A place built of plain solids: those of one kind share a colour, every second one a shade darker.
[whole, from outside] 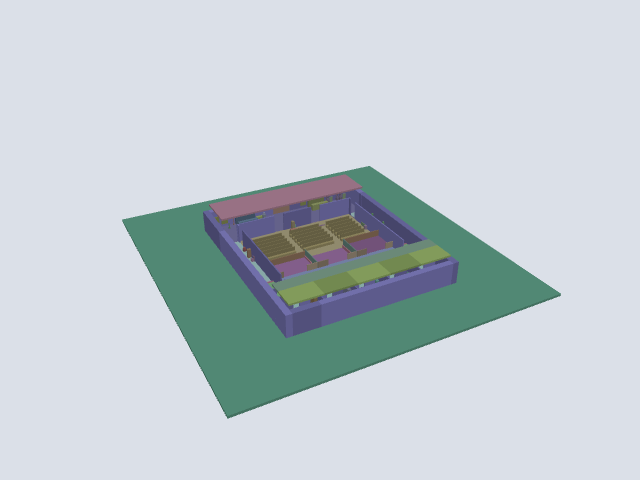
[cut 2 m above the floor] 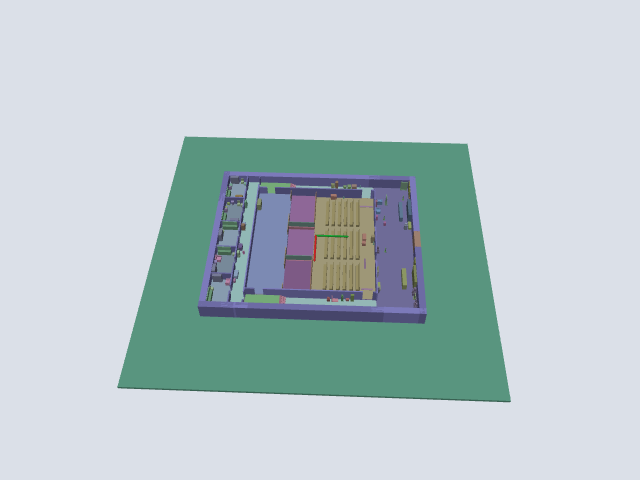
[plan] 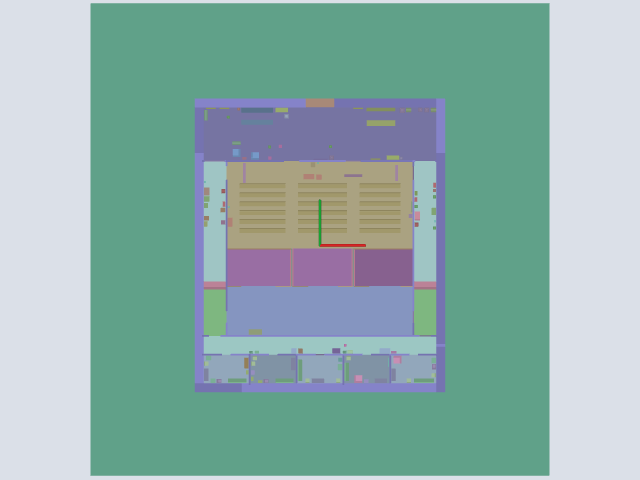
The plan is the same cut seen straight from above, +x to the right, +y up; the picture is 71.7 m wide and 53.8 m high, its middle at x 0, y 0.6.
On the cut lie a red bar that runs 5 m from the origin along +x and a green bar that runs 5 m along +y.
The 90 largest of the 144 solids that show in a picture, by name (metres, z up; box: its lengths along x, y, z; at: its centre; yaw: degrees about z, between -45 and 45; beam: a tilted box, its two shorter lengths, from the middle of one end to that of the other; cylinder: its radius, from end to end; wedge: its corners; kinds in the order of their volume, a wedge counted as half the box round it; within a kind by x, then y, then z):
{
 "ground_under_all_1": {"box": [51.47, 52.96, 0.4], "at": [0.0, 0.65, -0.75]},
 "wall_1": {"box": [1.0, 5.1, 3.73], "at": [-13.53, -13.9, 1.27]},
 "wall_2": {"box": [1.0, 3.9, 3.73], "at": [-13.53, -11.21, 1.27]},
 "wall_3": {"box": [1.0, 21.41, 3.73], "at": [-13.53, -0.35, 1.27]},
 "wall_4": {"box": [1.0, 7.9, 3.73], "at": [-13.53, 12.51, 1.27]},
 "wall_5": {"box": [2.25, 0.2, 3.73], "at": [-12.1, -12.26, 1.27]},
 "wall_6": {"box": [2.25, 0.2, 3.73], "at": [-12.1, -12.26, 1.27]},
 "wall_7": {"box": [7.05, 1.0, 3.73], "at": [-10.5, -15.96, 1.27]},
 "wall_8": {"box": [0.2, 1.58, 3.73], "at": [-10.47, -9.47, 1.27]},
 "wall_9": {"box": [0.2, 14.73, 3.73], "at": [-10.47, -0.01, 1.27]},
 "wall_10": {"box": [0.2, 3.5, 3.73], "at": [-7.88, -13.9, 1.27]},
 "wall_11": {"box": [12.43, 1.0, 3.73], "at": [-7.81, 15.96, 1.27]},
 "wall_12": {"box": [6.65, 0.2, 3.73], "at": [-7.35, 9.46, 1.27]},
 "wall_13": {"box": [6.55, 0.2, 3.73], "at": [-7.3, 9.46, 1.27]},
 "wall_14": {"box": [7.05, 1.0, 3.73], "at": [-5.25, -15.96, 1.27]},
 "wall_15": {"box": [2.25, 0.2, 3.73], "at": [-1.6, -12.26, 1.27]},
 "wall_16": {"box": [7.05, 1.0, 3.73], "at": [0.0, -15.96, 1.27]},
 "wall_17": {"box": [22.3, 0.2, 3.73], "at": [0.0, -10.15, 1.27]},
 "wall_18": {"box": [21.15, 0.2, 3.73], "at": [0.0, -10.15, 1.27]},
 "wall_19": {"box": [5.2, 0.2, 3.73], "at": [0.28, 9.46, 1.27]},
 "wall_20": {"box": [5.2, 0.2, 3.73], "at": [0.28, 9.46, 1.27]},
 "wall_21": {"box": [0.2, 3.5, 3.73], "at": [2.62, -13.9, 1.27]},
 "wall_22": {"box": [2.25, 0.2, 3.73], "at": [3.65, -12.26, 1.27]},
 "wall_23": {"box": [7.05, 1.0, 3.73], "at": [5.25, -15.96, 1.27]},
 "wall_24": {"box": [2.25, 0.2, 3.73], "at": [6.85, -12.26, 1.27]},
 "wall_25": {"box": [6.0, 0.2, 3.73], "at": [7.58, 9.46, 1.27]},
 "wall_26": {"box": [6.1, 0.2, 3.73], "at": [7.62, 9.46, 1.27]},
 "wall_27": {"box": [12.43, 1.0, 3.73], "at": [7.81, 15.96, 1.27]},
 "wall_28": {"box": [0.2, 3.5, 3.73], "at": [7.88, -13.9, 1.27]},
 "wall_29": {"box": [2.25, 0.2, 3.73], "at": [8.9, -12.26, 1.27]},
 "wall_30": {"box": [0.2, 1.58, 3.73], "at": [10.47, -9.47, 1.27]},
 "wall_31": {"box": [0.2, 14.73, 3.73], "at": [10.47, -0.01, 1.27]},
 "wall_32": {"box": [7.05, 1.0, 3.73], "at": [10.5, -15.96, 1.27]},
 "wall_33": {"box": [1.0, 5.1, 3.73], "at": [13.53, -13.9, 1.27]},
 "wall_34": {"box": [1.0, 3.9, 3.73], "at": [13.53, -11.21, 1.27]},
 "wall_35": {"box": [1.0, 21.41, 3.73], "at": [13.53, -0.35, 1.27]},
 "wall_36": {"box": [1.0, 7.9, 3.73], "at": [13.53, 12.51, 1.27]},
 "floor_stage_1": {"box": [20.95, 5.6, 1.12], "at": [0.0, -7.36, -0.04]},
 "floor_parterre_1": {"box": [20.95, 9.81, 0.6], "at": [0.0, 4.55, -0.3]},
 "floor_dressing_1": {"box": [5.25, 3.3, 1.12], "at": [-10.5, -13.9, -0.04]},
 "floor_dressing_2": {"box": [5.25, 3.3, 1.12], "at": [-5.25, -13.9, -0.04]},
 "floor_dressing_3": {"box": [5.25, 3.3, 1.12], "at": [0.0, -13.9, -0.04]},
 "floor_dressing_4": {"box": [5.25, 3.3, 1.12], "at": [5.25, -13.9, -0.04]},
 "floor_dressing_5": {"box": [5.25, 3.3, 1.12], "at": [10.5, -13.9, -0.04]},
 "floor_foyer_1": {"box": [26.25, 6.1, 0.6], "at": [0.0, 12.51, -0.3]},
 "floor_lift_1": {"box": [7.1, 4.2, 0.83], "at": [-6.92, -2.46, -0.18]},
 "floor_lift_2": {"box": [6.5, 4.2, 0.6], "at": [0.28, -2.46, -0.3]},
 "floor_lift_3": {"box": [6.55, 4.2, 1.12], "at": [7.2, -2.46, -0.04]},
 "floor_back_corridor_1": {"box": [26.25, 2.1, 1.12], "at": [0.0, -11.21, -0.04]},
 "ceil_foyer_1": {"box": [26.25, 6.1, 0.3], "at": [0.0, 12.51, 4.55]},
 "floor_promenade_1": {"box": [2.65, 13.51, 0.6], "at": [-11.8, 2.7, -0.3]},
 "floor_promenade_2": {"box": [2.65, 13.51, 0.6], "at": [11.8, 2.7, -0.3]},
 "floor_walk_1": {"box": [2.65, 5.2, 1.12], "at": [-11.8, -7.55, -0.04]},
 "floor_walk_2": {"box": [2.65, 5.2, 1.12], "at": [11.8, -7.55, -0.04]},
 "ceil_dressing_1": {"box": [5.25, 3.3, 0.3], "at": [-10.5, -13.9, 3.92]},
 "ceil_dressing_2": {"box": [5.25, 3.3, 0.3], "at": [-5.25, -13.9, 3.92]},
 "ceil_dressing_3": {"box": [5.25, 3.3, 0.3], "at": [0.0, -13.9, 3.92]},
 "ceil_dressing_4": {"box": [5.25, 3.3, 0.3], "at": [5.25, -13.9, 3.92]},
 "ceil_dressing_5": {"box": [5.25, 3.3, 0.3], "at": [10.5, -13.9, 3.92]},
 "ceil_back_corridor_1": {"box": [26.25, 2.1, 0.3], "at": [0.0, -11.21, 3.92]},
 "seats_parterre_1": {"box": [5.15, 0.44, 0.47], "at": [-6.45, 1.62, 0.23]},
 "seats_parterre_2": {"box": [5.15, 0.44, 0.47], "at": [-6.45, 2.62, 0.23]},
 "seats_parterre_3": {"box": [5.15, 0.44, 0.47], "at": [-6.45, 3.62, 0.23]},
 "seats_parterre_4": {"box": [5.15, 0.44, 0.47], "at": [-6.45, 4.62, 0.23]},
 "seats_parterre_5": {"box": [5.15, 0.44, 0.47], "at": [-6.45, 5.62, 0.23]},
 "seats_parterre_6": {"box": [5.15, 0.44, 0.47], "at": [-6.45, 6.62, 0.23]},
 "seats_parterre_7": {"box": [5.5, 0.44, 0.47], "at": [0.28, 1.62, 0.23]},
 "seats_parterre_8": {"box": [5.5, 0.44, 0.47], "at": [0.28, 2.62, 0.23]},
 "seats_parterre_9": {"box": [5.5, 0.44, 0.47], "at": [0.28, 3.62, 0.23]},
 "seats_parterre_10": {"box": [5.5, 0.44, 0.47], "at": [0.28, 4.62, 0.23]},
 "seats_parterre_11": {"box": [5.5, 0.44, 0.47], "at": [0.28, 5.62, 0.23]},
 "seats_parterre_12": {"box": [5.5, 0.44, 0.47], "at": [0.28, 6.62, 0.23]},
 "door_leaf_1": {"box": [3.2, 0.97, 3.87], "at": [0.0, 15.97, 1.33]},
 "costume_rail_dressing_1": {"box": [0.5, 1.4, 1.66], "at": [-12.74, -14.51, 1.34]},
 "costume_rail_dressing_2": {"box": [0.5, 1.4, 1.66], "at": [-3.0, -13.3, 1.34]},
 "costume_rail_dressing_3": {"box": [1.4, 0.5, 1.66], "at": [-0.23, -15.18, 1.34]},
 "costume_rail_dressing_4": {"box": [1.4, 0.5, 1.66], "at": [6.83, -15.18, 1.34]},
 "costume_rail_dressing_5": {"box": [0.5, 1.4, 1.66], "at": [8.26, -14.51, 1.34]},
 "cloakroom_foyer_1": {"box": [3.55, 0.55, 1.0], "at": [-7.05, 13.8, 0.5]},
 "cloakroom_foyer_2": {"box": [3.55, 0.55, 1.75], "at": [-7.05, 15.15, 0.87]},
 "bar_foyer_1": {"box": [3.2, 0.65, 1.1], "at": [6.83, 13.7, 0.55]},
 "bar_foyer_2": {"box": [3.2, 0.4, 2.1], "at": [6.83, 15.22, 1.05]},
 "floor_tongue_1": {"box": [0.4, 4.2, 1.12], "at": [-3.17, -2.46, -0.04]},
 "floor_tongue_2": {"box": [0.4, 4.2, 1.12], "at": [3.73, -2.46, -0.04]},
 "rail_lift_1": {"box": [7.24, 0.12, 1.88], "at": [-6.85, -0.41, 0.34]},
 "rail_lift_2": {"box": [6.69, 0.12, 2.17], "at": [7.13, -0.41, 0.48]},
 "rail_tongue_1": {"box": [0.12, 4.2, 2.17], "at": [-3.17, -2.46, 0.48]},
 "rail_tongue_2": {"box": [0.12, 4.2, 2.17], "at": [3.73, -2.46, 0.48]},
 "piano_stage_1": {"box": [1.5, 0.62, 1.25], "at": [-7.24, -9.71, 1.14]},
 "lockers_dressing_1": {"box": [0.48, 1.2, 1.8], "at": [-8.24, -13.21, 1.42]}
}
